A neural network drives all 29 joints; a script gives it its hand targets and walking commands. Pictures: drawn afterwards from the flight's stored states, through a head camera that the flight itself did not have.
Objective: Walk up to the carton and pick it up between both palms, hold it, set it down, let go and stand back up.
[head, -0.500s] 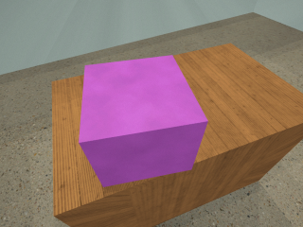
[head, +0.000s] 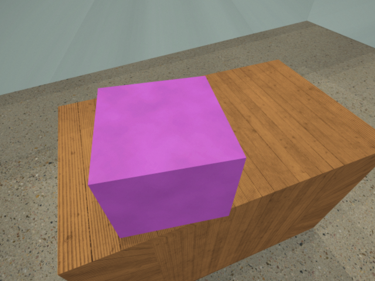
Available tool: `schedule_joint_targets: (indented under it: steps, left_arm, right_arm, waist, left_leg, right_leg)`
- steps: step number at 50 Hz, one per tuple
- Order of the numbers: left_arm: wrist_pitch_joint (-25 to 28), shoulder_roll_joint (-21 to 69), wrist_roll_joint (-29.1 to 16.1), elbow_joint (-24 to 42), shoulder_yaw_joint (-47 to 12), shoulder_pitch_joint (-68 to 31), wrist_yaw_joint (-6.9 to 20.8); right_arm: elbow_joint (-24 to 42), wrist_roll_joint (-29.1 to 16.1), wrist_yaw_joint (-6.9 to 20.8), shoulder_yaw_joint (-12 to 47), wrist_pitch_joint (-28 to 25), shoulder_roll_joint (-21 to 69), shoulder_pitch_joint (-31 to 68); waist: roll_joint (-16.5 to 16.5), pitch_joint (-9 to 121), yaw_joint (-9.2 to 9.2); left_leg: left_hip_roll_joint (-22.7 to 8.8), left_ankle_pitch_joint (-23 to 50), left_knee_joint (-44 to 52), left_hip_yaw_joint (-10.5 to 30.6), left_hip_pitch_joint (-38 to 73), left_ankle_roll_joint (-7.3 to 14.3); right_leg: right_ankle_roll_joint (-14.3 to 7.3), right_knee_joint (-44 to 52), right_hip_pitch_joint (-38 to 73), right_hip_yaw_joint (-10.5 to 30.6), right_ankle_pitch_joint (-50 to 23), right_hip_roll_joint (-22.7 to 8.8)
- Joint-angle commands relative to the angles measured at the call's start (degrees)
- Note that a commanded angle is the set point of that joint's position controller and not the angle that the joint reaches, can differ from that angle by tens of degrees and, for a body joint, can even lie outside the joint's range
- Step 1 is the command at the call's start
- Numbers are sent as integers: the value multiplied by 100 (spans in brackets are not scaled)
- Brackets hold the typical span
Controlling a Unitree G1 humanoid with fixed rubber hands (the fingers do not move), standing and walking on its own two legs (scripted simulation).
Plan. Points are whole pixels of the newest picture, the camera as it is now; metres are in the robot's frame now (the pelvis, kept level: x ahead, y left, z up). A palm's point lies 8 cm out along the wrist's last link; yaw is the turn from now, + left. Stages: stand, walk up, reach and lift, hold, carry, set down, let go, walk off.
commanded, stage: walk up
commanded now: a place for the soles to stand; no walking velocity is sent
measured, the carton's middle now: (164, 153) +0.43 +0.06 +0.03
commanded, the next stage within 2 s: reach and lift in 0.26 s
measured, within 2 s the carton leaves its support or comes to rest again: neither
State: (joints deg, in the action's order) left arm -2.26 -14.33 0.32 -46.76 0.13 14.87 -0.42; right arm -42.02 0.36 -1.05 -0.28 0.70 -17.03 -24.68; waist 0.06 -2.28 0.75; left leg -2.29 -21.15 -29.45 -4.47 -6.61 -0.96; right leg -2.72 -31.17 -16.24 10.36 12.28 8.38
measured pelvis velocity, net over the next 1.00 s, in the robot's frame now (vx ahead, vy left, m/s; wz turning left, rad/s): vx -0.01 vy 0.01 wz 0.10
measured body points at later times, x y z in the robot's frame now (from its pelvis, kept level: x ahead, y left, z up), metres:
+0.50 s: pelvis -0.03 +0.00 -0.02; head +0.03 +0.02 +0.42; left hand +0.14 +0.26 -0.13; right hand +0.15 -0.26 -0.12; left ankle -0.06 +0.12 -0.73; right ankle +0.04 -0.09 -0.73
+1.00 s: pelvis -0.01 +0.01 +0.01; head +0.01 +0.01 +0.46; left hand +0.13 +0.26 -0.09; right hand +0.16 -0.23 -0.08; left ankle -0.06 +0.12 -0.73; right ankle +0.04 -0.09 -0.73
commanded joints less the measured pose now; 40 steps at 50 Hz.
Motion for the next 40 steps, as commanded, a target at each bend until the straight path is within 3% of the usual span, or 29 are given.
schedule_joint_targets:
  steps: [1, 13, 14, 15, 16, 17, 19, 21, 23, 24, 25, 26, 30, 34, 40]
  left_arm:
    - [126, -841, 4, 373, 263, -16, -65]
    - [121, -799, -3, 129, 259, -54, -85]
    - [-983, -1320, -56, 1423, 392, -3605, -151]
    - [-1765, -1045, -57, 1131, 307, -2715, -147]
    - [-2211, -1024, 91, 1912, 490, -2707, -78]
    - [-2493, -979, 108, 2135, 373, -2383, -40]
    - [-2768, -856, 227, 2426, 288, -1938, 37]
    - [-2938, -701, 409, 2541, 333, -1447, 39]
    - [-2927, -581, 646, 2642, 474, -1020, 101]
    - [-2870, -574, 688, 2805, 492, -1043, 95]
    - [-2770, -582, 694, 3032, 521, -1156, 70]
    - [-2673, -524, 704, 3084, 517, -1275, 29]
    - [-2271, -673, 439, 3116, 473, -1643, -84]
    - [-1942, -689, 173, 3123, 405, -1768, -185]
    - [-1548, -732, -182, 3098, 368, -1735, -253]
  right_arm:
    - [327, 3, -59, -287, -133, -797, -428]
    - [160, 6, -86, -279, -142, -783, -464]
    - [382, 694, 304, -863, -738, -447, 3836]
    - [364, 670, 470, -1035, -600, -611, 2514]
    - [792, 449, 478, -997, -444, -682, 2327]
    - [846, 360, 434, -1046, -332, -664, 2190]
    - [523, 170, 365, -1072, -239, -687, 1674]
    - [348, -25, 400, -935, -117, -801, 1300]
    - [176, -185, 384, -831, -109, -978, 1197]
    - [90, -189, 374, -830, -151, -1051, 1347]
    - [96, -196, 381, -752, -198, -954, 1344]
    - [97, -190, 405, -718, -221, -829, 1391]
    - [351, -58, 379, -662, -369, -478, 1693]
    - [637, 27, 369, -705, -522, -360, 1785]
    - [1128, 139, 383, -840, -697, -367, 1907]
  waist:
    - [-140, -35, -15]
    - [-73, -53, -25]
    - [-86, -464, -88]
    - [-742, -403, 53]
    - [-560, 405, -91]
    - [-449, 597, -94]
    - [-240, 952, 21]
    - [165, 792, 99]
    - [187, 949, 133]
    - [141, 923, 143]
    - [64, 887, 233]
    - [142, 804, 305]
    - [-21, 521, 325]
    - [91, 553, 306]
    - [-10, 753, 157]
  left_leg:
    - [-431, 367, 550, 471, -196, 341]
    - [-495, 523, 616, 547, -237, 366]
    - [-148, -505, -415, 10, -2769, 80]
    - [-149, -522, -921, -95, -2426, -54]
    - [-153, -428, -912, -232, -2239, -157]
    - [-216, -385, -940, -244, -2064, -176]
    - [-276, 126, -978, -181, -1177, -89]
    - [-347, 526, -743, -90, -1116, -129]
    - [-195, 1373, -717, -1, -696, -211]
    - [-119, 1384, -697, 17, -667, -180]
    - [-67, 1189, -606, 20, -660, -121]
    - [-72, 764, -392, 48, -731, -93]
    - [-38, 58, -70, 31, -1216, 79]
    - [-97, -83, 286, 58, -1382, 171]
    - [-14, 272, 603, 18, -1213, 110]
  right_leg:
    - [-18, 650, 13, 866, -611, -815]
    - [19, 583, 88, 718, -752, -800]
    - [-107, -415, -524, -650, 1408, -1144]
    - [31, -508, -350, -418, 1341, -1132]
    - [48, -282, 338, -133, 1367, -1212]
    - [-1, -324, 260, -299, 1135, -1186]
    - [-87, -563, -45, -783, -453, -988]
    - [-220, -695, 198, -1141, -902, -822]
    - [-160, -642, 630, -1150, -1822, -770]
    - [-87, -558, 629, -1131, -1907, -810]
    - [-45, -418, 672, -1056, -1864, -829]
    - [-54, -285, 658, -1025, -1371, -824]
    - [96, 11, 750, -804, -855, -925]
    - [110, 115, 987, -930, -704, -884]
    - [114, 298, 1228, -1031, -970, -838]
